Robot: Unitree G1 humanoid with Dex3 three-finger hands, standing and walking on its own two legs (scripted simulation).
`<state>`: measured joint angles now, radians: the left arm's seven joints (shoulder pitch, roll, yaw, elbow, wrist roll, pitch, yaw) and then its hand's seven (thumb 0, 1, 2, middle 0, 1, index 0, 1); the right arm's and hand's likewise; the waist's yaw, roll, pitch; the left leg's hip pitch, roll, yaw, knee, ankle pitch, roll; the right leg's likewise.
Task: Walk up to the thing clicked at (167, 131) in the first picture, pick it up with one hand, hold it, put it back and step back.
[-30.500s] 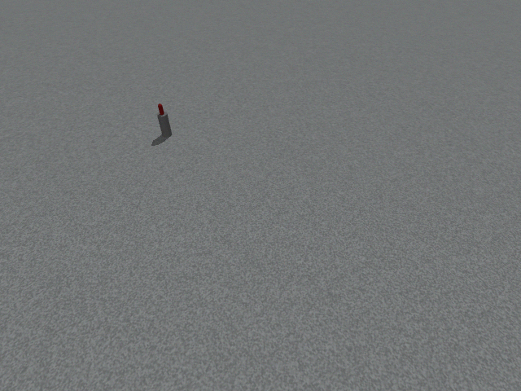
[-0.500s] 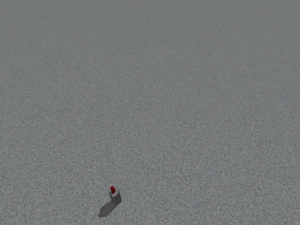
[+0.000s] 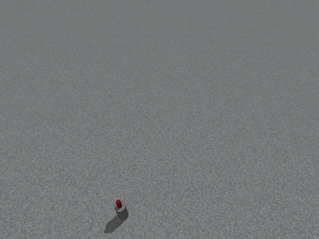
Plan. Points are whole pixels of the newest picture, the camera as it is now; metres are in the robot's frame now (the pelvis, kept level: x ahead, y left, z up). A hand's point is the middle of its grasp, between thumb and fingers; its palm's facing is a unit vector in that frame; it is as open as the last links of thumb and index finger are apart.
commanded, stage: stand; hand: left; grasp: from the side
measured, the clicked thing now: (121, 208) +0.43 +0.22 -0.67
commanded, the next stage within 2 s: step back in 0.28 s
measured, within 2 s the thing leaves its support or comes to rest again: neither
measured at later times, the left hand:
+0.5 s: hand out of the picture +0.06 +0.27 -0.17, palm faces +0.00 -0.92 -0.38, open 7.4 cm
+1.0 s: hand out of the picture +0.00 +0.30 -0.18, palm faces -0.09 -0.92 -0.37, open 7.4 cm
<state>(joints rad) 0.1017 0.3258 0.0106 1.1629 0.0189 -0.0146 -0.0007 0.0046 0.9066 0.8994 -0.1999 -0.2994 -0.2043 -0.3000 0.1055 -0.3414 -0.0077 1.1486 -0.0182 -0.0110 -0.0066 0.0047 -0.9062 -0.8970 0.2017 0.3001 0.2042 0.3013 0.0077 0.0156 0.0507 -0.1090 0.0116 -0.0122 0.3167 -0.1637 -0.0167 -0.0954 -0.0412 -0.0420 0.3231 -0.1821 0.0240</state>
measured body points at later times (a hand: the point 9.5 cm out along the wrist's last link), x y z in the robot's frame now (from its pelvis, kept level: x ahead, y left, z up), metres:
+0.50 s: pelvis -0.03 +0.00 -0.02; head +0.03 +0.00 +0.43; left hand +0.06 +0.32 -0.14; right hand +0.06 -0.32 -0.15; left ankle +0.01 +0.13 -0.75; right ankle +0.00 -0.13 -0.75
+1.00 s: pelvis -0.12 +0.05 -0.02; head -0.03 +0.05 +0.42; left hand +0.01 +0.35 -0.16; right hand -0.04 -0.27 -0.14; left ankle -0.06 +0.13 -0.75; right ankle -0.16 -0.09 -0.71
